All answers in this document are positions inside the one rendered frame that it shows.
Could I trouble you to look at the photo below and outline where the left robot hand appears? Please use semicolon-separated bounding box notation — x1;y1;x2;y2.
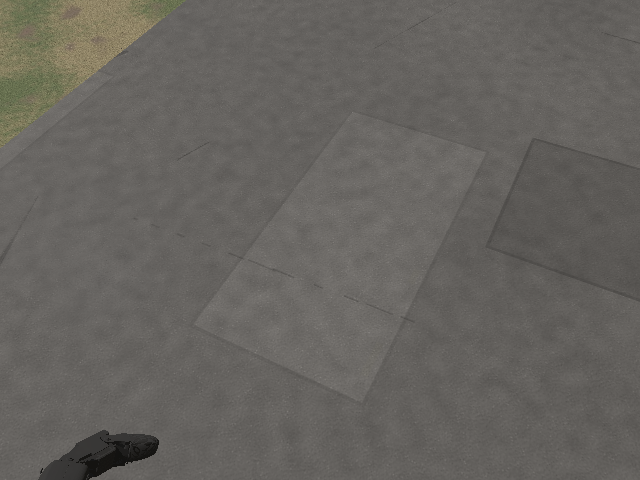
38;430;159;480

